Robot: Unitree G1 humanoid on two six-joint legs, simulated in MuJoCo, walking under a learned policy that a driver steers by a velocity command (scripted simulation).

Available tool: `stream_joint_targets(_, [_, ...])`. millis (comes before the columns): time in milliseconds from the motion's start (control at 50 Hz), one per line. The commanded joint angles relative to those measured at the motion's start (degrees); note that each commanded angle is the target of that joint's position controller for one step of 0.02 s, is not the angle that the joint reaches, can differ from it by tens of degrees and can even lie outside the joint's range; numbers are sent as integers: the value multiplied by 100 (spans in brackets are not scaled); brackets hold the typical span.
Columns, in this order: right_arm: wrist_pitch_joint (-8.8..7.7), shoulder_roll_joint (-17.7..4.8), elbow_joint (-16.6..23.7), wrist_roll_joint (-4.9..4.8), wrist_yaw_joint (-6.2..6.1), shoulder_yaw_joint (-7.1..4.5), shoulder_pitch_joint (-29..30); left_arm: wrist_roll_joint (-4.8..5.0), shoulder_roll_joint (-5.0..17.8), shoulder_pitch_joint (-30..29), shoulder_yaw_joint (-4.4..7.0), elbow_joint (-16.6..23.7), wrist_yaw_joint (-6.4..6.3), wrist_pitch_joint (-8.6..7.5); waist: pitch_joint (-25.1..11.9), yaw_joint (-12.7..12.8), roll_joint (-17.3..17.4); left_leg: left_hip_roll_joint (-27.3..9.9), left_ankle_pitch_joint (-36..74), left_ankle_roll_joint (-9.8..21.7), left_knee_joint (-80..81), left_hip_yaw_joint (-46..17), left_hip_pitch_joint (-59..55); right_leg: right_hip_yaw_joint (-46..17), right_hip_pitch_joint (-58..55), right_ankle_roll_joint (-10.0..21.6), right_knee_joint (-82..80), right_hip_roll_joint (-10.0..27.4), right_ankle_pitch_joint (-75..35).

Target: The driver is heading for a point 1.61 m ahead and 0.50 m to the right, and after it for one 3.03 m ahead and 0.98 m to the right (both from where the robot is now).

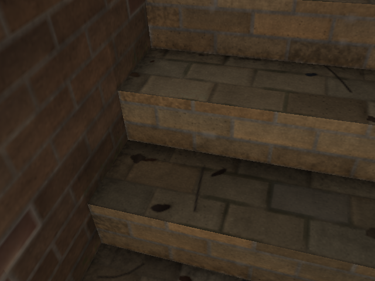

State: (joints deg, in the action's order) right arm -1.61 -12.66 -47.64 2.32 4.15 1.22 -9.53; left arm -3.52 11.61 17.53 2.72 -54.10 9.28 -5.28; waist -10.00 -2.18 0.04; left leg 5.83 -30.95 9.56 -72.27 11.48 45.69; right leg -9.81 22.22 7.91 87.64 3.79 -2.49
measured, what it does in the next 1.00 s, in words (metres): climbs, turning right: right foot 0.19 m higher, then left foot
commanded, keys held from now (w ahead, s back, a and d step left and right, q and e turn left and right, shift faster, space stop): w+e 1.00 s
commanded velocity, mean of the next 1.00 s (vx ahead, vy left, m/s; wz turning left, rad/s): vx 0.50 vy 0.00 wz -0.41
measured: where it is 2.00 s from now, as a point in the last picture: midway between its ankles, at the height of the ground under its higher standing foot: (287, 73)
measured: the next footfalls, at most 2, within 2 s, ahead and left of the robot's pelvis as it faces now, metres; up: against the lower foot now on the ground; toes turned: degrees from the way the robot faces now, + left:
right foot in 0.40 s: +0.32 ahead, -0.06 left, +0.19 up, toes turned -1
left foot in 0.72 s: +0.47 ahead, +0.22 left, +0.19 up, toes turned -17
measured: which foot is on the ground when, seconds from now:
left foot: down 0.00-0.42, up 0.44-0.70, down 0.72-1.00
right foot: up 0.00-0.38, down 0.40-0.72, up 0.74-1.00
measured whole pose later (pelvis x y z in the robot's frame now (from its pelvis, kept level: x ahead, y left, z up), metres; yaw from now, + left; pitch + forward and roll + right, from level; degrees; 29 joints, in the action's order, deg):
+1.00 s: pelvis +0.50 +0.04 +0.32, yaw -25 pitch +9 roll -4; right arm -3.2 -8.2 -71.7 7.2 6.4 1.2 -39.8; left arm 2.2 7.7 -3.5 -5.7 -34.9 6.6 5.5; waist -12.1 -1.3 1.3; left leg -9.9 -14.1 0.6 -9.2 7.6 1.8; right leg 7.7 86.3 14.0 117.2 6.7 12.5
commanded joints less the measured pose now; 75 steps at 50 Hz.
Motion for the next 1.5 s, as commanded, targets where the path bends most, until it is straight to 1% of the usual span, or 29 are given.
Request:
stream_joint_targets(20, [-203,-394,-1378,101,51,-233,-2256,294,-351,-341,-33,500,-73,-180,695,-28,690,-1718,2698,178,4160,-4595,-2946,-690,4987,716,5246,-679,-90])
stream_joint_targets(80, [-118,147,-1201,243,-522,-190,-97,416,-1113,-1385,-476,1273,-1346,52,1428,845,-939,-1770,197,-1119,5055,-2719,-713,-409,4849,14,5042,-537,383])
stream_joint_targets(100, [-300,240,-951,541,158,31,370,740,-260,-234,-215,940,-604,305,1539,1582,338,-1470,517,-1088,5306,-2035,-285,-410,4914,921,4748,-248,-291])
stream_joint_targets(140, [-453,-110,-1097,440,194,-66,322,561,-179,-260,-144,953,-173,307,1518,1801,61,-1084,853,-1304,5520,-732,238,260,4450,1235,4906,-321,-530])
stream_joint_targets(220, [-158,-704,-1684,816,252,-68,-2058,1047,166,-1995,-140,1399,-364,498,1036,426,406,-1474,2748,-1140,5801,-561,-2474,491,6449,678,4300,-587,-578])
stream_joint_targets(280, [-152,-473,-1733,379,490,76,-2182,790,130,-1677,-29,1400,-361,635,650,773,782,-1728,6561,-801,5713,-151,-3171,1363,5900,560,3888,-611,38])
stream_joint_targets(380, [-230,-2122,-955,-35,464,-302,-1292,570,377,-1278,61,1879,-396,911,395,1050,959,-2571,16125,-423,4385,-708,-4162,2716,3142,-293,-1411,-1501,2662])
stream_joint_targets(420, [-64,-1823,-870,253,744,-446,-406,403,153,2371,37,551,-644,882,5,1948,-441,-2095,12907,-727,1094,-894,-3346,1426,573,-41,-4230,-1436,646])
stream_joint_targets(440, [40,-945,-966,325,1108,-281,-828,65,284,3109,-118,127,-574,913,-871,1362,-2141,-505,3507,-1252,-2893,-1248,-927,-2016,-1059,1610,-3885,-121,-2475])
stream_joint_targets(480, [-89,-410,-512,-124,826,-264,-161,213,392,1783,20,173,-444,532,253,966,-643,-351,2459,-249,-4386,-2334,1753,-2310,-130,882,-5112,33,2538])
stream_joint_targets(540, [-260,-83,-177,341,36,-225,4,531,-332,-467,-200,24,-482,-77,714,52,197,-400,967,-104,-3794,-2109,1528,-1221,1227,800,-5363,-412,2642])
stream_joint_targets(600, [-234,-771,673,-188,-186,-339,715,364,906,-1534,90,716,-751,-310,188,-259,738,-846,1019,-989,230,-1079,-1871,168,3642,16,-5735,-1111,1260])
stream_joint_targets(660, [-127,-152,552,-187,-223,-248,-79,711,1051,-623,202,671,-805,-302,140,-702,-301,-741,2391,-1695,1621,-777,-3227,-738,2591,435,-5570,-493,-1362])
stream_joint_targets(720, [-23,-901,100,82,-134,-487,-1716,554,880,-859,290,851,-560,-257,60,-1217,136,-421,3774,-719,4608,-715,-4184,-573,880,159,-2577,-1041,-4061])
stream_joint_targets(760, [51,-1562,-456,237,96,-547,-2980,135,-570,323,-227,464,-45,-51,-596,-561,1777,-3461,7318,1770,4642,-4584,-7001,475,5670,-336,3321,-1416,3233])
stream_joint_targets(860, [-29,769,-1650,564,173,23,-2518,493,-728,-1669,-623,1656,-486,616,1190,21,207,-3001,2336,667,5924,-2561,-5315,63,8752,981,6064,-53,2983])
stream_joint_targets(960, [-489,-510,-1240,525,231,-122,-491,594,450,-3359,-635,2744,-311,1164,876,1055,452,-1921,1416,268,8321,-399,1067,1996,2896,641,2919,298,898])
stream_joint_targets(1040, [-519,-1285,-1573,10,85,-234,-2193,238,88,-2167,-779,2192,1,1214,-398,767,1504,-2422,11434,188,5663,-66,-4306,2626,3337,160,-167,-596,2760])
stream_joint_targets(1080, [-332,-1506,-1463,304,169,-515,-2731,332,233,-1513,-642,2088,-119,1124,-879,720,1959,-2469,12829,436,4279,-310,-5543,2498,1966,315,-2506,-1081,2521])
stream_joint_targets(1100, [-251,-1431,-1349,487,257,-621,-2587,330,514,-402,-412,1653,-425,976,-611,1172,1337,-2342,11402,424,3054,-578,-4210,1642,371,596,-3963,-1241,1757])
stream_joint_targets(1120, [-243,171,-815,977,444,-199,-3275,311,1172,1207,-258,877,-661,706,-2406,492,-1086,-1268,3956,-282,194,-978,-1063,-1560,-3509,2289,-3929,-78,-3168])
stream_joint_targets(1140, [-296,-529,-683,443,576,-514,-2454,173,1532,2330,61,502,-560,503,-1619,1258,-1047,44,2866,-480,-3241,-2397,143,-3198,-3023,2018,-5529,714,-2156])
stream_joint_targets(1180, [-473,-235,-38,195,403,-532,-946,368,1153,1597,173,-101,-463,9,673,847,-695,-57,2607,-368,-5842,-2440,2884,-2523,-1919,1202,-5378,519,282])
stream_joint_targets(1240, [-255,167,437,270,-7,-290,-169,7,-184,198,-317,-228,-259,7,922,-141,372,-624,2624,96,-6357,-2275,3009,-2174,-42,1135,-5867,444,2081])
stream_joint_targets(1380, [125,260,1110,-357,179,82,1501,-738,268,1745,-434,-1393,-408,-166,1320,-17,214,-1001,3489,784,-5340,-1577,3628,120,655,138,-6918,156,1177])
stream_joint_targets(1400, [47,1296,1125,-566,-581,335,2559,326,289,878,-172,-1046,-1002,-27,2235,469,728,-241,1944,-203,-4740,-832,2887,116,1695,-319,-8349,425,1326])
stream_joint_targets(1420, [90,1199,1189,-484,-827,392,2760,461,288,1293,-248,-1117,-1219,43,2481,706,690,-407,1503,-481,-4656,-516,2813,-140,1543,-384,-8568,360,641])
stream_joint_targets(1440, [247,304,1546,-661,-183,217,1684,-573,529,1963,-516,-1344,-418,-66,665,-217,-1344,-884,3052,81,-4121,-946,2192,169,271,295,-7669,868,-2141])
stream_joint_targets(1500, [588,-297,1655,-202,190,-11,1590,190,1396,1180,-394,-886,-108,-152,98,-388,-825,-73,1688,-310,-1500,125,376,744,-164,591,-7238,1167,-8769])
